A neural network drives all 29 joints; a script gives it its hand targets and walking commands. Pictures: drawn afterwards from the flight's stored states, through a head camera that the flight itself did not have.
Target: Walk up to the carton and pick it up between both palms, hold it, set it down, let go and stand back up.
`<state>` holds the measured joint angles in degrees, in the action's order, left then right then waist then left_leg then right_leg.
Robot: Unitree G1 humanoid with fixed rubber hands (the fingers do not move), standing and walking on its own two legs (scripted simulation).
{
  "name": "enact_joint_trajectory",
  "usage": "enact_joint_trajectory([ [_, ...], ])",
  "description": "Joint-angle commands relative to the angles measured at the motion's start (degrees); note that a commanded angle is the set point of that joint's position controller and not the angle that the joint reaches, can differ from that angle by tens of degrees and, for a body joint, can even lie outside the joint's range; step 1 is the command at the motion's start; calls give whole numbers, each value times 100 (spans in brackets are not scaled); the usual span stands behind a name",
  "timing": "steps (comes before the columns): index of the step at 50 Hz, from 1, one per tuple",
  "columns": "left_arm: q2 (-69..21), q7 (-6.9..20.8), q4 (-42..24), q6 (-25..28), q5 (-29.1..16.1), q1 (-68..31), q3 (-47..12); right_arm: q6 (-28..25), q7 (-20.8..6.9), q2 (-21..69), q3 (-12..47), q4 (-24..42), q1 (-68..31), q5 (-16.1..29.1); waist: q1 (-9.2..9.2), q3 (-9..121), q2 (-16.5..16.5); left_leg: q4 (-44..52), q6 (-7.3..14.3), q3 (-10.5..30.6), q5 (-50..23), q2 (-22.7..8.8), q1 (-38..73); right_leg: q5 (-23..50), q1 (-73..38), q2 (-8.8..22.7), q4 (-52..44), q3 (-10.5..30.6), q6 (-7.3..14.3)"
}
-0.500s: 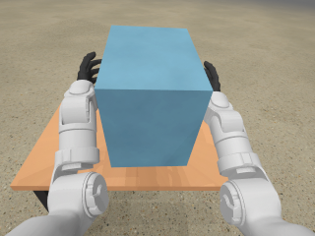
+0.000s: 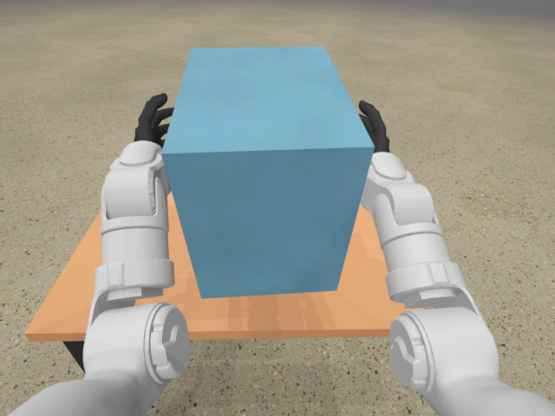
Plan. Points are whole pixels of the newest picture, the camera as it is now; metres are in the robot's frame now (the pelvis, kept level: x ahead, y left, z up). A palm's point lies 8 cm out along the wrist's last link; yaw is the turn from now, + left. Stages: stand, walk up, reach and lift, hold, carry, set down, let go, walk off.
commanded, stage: hold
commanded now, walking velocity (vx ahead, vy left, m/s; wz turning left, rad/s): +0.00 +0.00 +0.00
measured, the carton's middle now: (264, 169) +0.42 +0.00 +0.21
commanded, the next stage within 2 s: none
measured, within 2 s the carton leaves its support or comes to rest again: neither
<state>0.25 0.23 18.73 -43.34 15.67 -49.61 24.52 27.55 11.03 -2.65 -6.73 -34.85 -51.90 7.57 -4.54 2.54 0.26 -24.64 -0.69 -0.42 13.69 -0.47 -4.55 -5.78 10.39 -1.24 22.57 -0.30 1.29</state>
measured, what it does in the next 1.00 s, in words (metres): stands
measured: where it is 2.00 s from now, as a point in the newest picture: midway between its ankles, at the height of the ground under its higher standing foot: outside the picture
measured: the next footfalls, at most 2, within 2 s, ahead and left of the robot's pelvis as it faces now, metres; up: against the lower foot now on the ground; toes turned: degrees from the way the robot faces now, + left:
none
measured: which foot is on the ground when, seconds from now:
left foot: down 0.00-1.00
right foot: down 0.00-1.00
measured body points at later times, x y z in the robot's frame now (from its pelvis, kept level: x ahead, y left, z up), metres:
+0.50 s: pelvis +0.00 +0.00 +0.00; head -0.06 +0.01 +0.45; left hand +0.40 +0.16 +0.26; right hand +0.39 -0.14 +0.26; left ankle +0.01 +0.13 -0.74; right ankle +0.08 -0.10 -0.74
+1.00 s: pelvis +0.00 +0.00 +0.00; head -0.06 +0.00 +0.45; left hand +0.39 +0.16 +0.27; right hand +0.39 -0.14 +0.26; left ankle +0.01 +0.13 -0.74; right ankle +0.08 -0.10 -0.74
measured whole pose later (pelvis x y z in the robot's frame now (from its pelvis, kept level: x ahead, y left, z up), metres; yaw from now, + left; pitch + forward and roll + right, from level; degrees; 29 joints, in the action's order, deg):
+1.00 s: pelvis +0.00 +0.00 +0.00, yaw +0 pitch -6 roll +0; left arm 0.7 0.3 18.1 -45.0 15.2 -49.6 24.5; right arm 29.8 11.6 -2.9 -6.2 -34.5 -52.9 8.4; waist -4.5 3.5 0.5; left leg -24.6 -0.7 -0.3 13.9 -0.4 -4.6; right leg -6.0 10.4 -1.2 22.6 -0.3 1.3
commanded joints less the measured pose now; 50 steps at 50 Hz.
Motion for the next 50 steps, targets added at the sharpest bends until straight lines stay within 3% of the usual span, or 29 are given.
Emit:
enact_joint_trajectory([
  [1, -3135, 792, 86, 80, -821, -3849, -2679, -147, -516, 3734, 2027, 1403, -5045, 991, 30, 2033, 38, 980, 180, 85, 169, 366, -1230, -119, -2381, -193, -608, -76, -254],
  [2, -3230, 779, -126, 94, -859, -3940, -2762, -197, -505, 3794, 2131, 1641, -5083, 1059, 117, 2227, -30, 965, 184, 81, 90, 340, -1194, -14, -2414, -195, -559, -91, -235],
  [3, -3254, 776, -243, 110, -907, -4050, -2797, -176, -510, 3818, 2018, 1475, -4983, 1010, 5, 2287, -63, 979, 159, 130, 143, 298, -1276, 32, -2525, -204, -492, -115, -231],
  [5, -3172, 783, -169, 86, -824, -4047, -2726, -138, -537, 3775, 2076, 1409, -5000, 1047, 102, 2166, -6, 1005, 182, 158, 174, 286, -1298, -54, -2435, -232, -493, -133, -249],
  [7, -3198, 761, -202, 54, -833, -4012, -2766, -103, -522, 3724, 1991, 1323, -4925, 1062, -16, 2112, -229, 961, 105, 93, 84, 321, -1234, 58, -2442, -174, -537, -54, -228],
  [9, -3284, 741, -401, 66, -1035, -3997, -2963, -127, -514, 3782, 2152, 1638, -4971, 1151, -70, 2513, -145, 879, 66, 131, -306, 348, -1069, 480, -2604, -200, -474, -40, -192],
  [10, -3264, 769, -352, 74, -984, -3974, -2970, -128, -491, 3735, 2070, 1645, -4979, 1117, -64, 2364, -64, 924, 106, 137, -181, 314, -1083, 323, -2516, -244, -508, -68, -213],
  [12, -3208, 761, -209, 49, -852, -4037, -2871, -72, -498, 3764, 2071, 1346, -4813, 1100, 6, 2203, -265, 951, 90, 129, -48, 357, -1179, 214, -2509, -215, -461, -63, -193],
  [13, -3323, 733, -507, 91, -949, -4157, -2944, -137, -516, 3853, 2218, 1617, -4990, 1162, 45, 2499, -148, 935, 111, 140, -223, 324, -1153, 355, -2661, -255, -420, -108, -227],
  [18, -3247, 721, -373, 34, -1038, -3814, -2885, -98, -448, 3845, 2355, 1986, -5059, 1293, 53, 2568, 88, 772, 118, 121, -529, 402, -1009, 752, -2615, -186, -492, -37, -239],
  [19, -3296, 722, -610, 40, -1074, -3781, -2932, -68, -422, 3882, 2351, 1925, -4835, 1323, 19, 2745, 39, 703, 114, 101, -697, 421, -928, 906, -2650, -175, -475, 3, -287],
  [21, -3201, 770, -201, -14, -956, -3906, -2921, 6, -424, 3727, 2144, 1544, -4937, 1196, -4, 2091, -130, 863, 70, 128, -227, 379, -1123, 391, -2430, -191, -545, -31, -195],
  [24, -3322, 799, -239, -29, -922, -4023, -2944, 16, -443, 3705, 1973, 1424, -4892, 1136, -126, 2159, -254, 907, 10, 157, -193, 339, -1156, 395, -2570, -241, -474, -73, -175],
  [25, -3344, 805, -475, 4, -954, -4092, -2997, 16, -451, 3722, 2060, 1520, -4828, 1236, -92, 2393, -265, 890, 1, 137, -394, 341, -1089, 576, -2705, -260, -446, -74, -187],
  [27, -3264, 804, -92, -29, -878, -3966, -2796, 35, -468, 3655, 2046, 1553, -5074, 1157, -26, 2068, -97, 969, 61, 172, -72, 314, -1243, 177, -2429, -268, -526, -72, -191],
  [28, -3371, 795, -466, 6, -1050, -4086, -3059, 6, -457, 3794, 2124, 1702, -4933, 1238, -63, 2492, -268, 906, 47, 180, -328, 323, -1165, 583, -2623, -289, -384, -74, -168],
  [35, -3227, 805, -83, 2, -933, -3976, -2805, 19, -464, 3824, 2087, 1628, -5141, 1122, 29, 2154, 18, 966, 124, 141, 32, 336, -1309, 165, -2417, -206, -521, -56, -206],
  [36, -3219, 805, -210, 9, -982, -3971, -2854, 31, -478, 3771, 2110, 1514, -5056, 1150, -31, 2237, -42, 947, 103, 151, -65, 329, -1197, 272, -2466, -229, -515, -71, -204],
  [37, -3131, 811, -120, -6, -899, -4059, -2736, 60, -465, 3859, 2120, 1499, -5031, 1127, 63, 2218, -33, 940, 140, 97, 18, 370, -1264, 190, -2496, -161, -540, -3, -230],
  [38, -3243, 807, -384, 29, -965, -4024, -2851, 25, -460, 3846, 2136, 1618, -4943, 1159, -38, 2428, 36, 858, 90, 127, -290, 369, -1130, 569, -2595, -178, -507, -15, -232],
  [40, -3356, 824, -417, 26, -1050, -4081, -2967, 44, -439, 3861, 2165, 1598, -4902, 1211, -78, 2436, -132, 831, 64, 131, -372, 393, -1052, 555, -2540, -207, -473, -17, -240],
  [41, -3328, 802, -501, 29, -1054, -4034, -2985, -17, -434, 3911, 2240, 1933, -5010, 1228, -74, 2670, -62, 790, 60, 134, -550, 355, -1015, 756, -2709, -226, -461, -21, -210],
  [42, -3233, 807, -384, 23, -1016, -4074, -2883, 57, -425, 3811, 2157, 1592, -4854, 1226, -25, 2427, -184, 827, 58, 133, -391, 379, -1079, 599, -2586, -189, -502, -16, -228],
  [43, -3210, 816, -231, -4, -949, -3820, -2809, 42, -418, 3894, 2263, 1767, -4956, 1238, 67, 2365, -3, 854, 104, 157, -397, 396, -1119, 558, -2534, -215, -501, -22, -242],
  [45, -3191, 810, -469, 14, -1016, -3988, -2888, 40, -419, 3896, 2253, 1888, -4991, 1258, -1, 2545, -15, 771, 71, 118, -523, 378, -1010, 789, -2664, -190, -484, -27, -233],
  [46, -3167, 819, -405, 15, -999, -3943, -2808, 52, -416, 3864, 2292, 1833, -4932, 1271, 54, 2523, 92, 764, 119, 154, -460, 394, -1041, 691, -2605, -213, -492, 7, -261],
  [48, -3173, 818, -187, -20, -933, -4015, -2786, 120, -422, 3712, 2086, 1502, -4898, 1196, -36, 2184, -40, 899, 65, 164, -121, 346, -1169, 294, -2468, -225, -543, -5, -191],
  [49, -3140, 843, -116, 17, -945, -4208, -2727, 80, -457, 3965, 2112, 1467, -5049, 1195, 100, 2158, 47, 916, 150, 148, -15, 364, -1296, 191, -2429, -211, -536, -24, -223],
  [50, -3118, 851, -168, -9, -794, -4177, -2689, 108, -475, 3823, 1995, 1163, -4899, 1157, 76, 2074, -121, 998, 116, 144, 88, 308, -1333, 134, -2512, -205, -512, -10, -216],
])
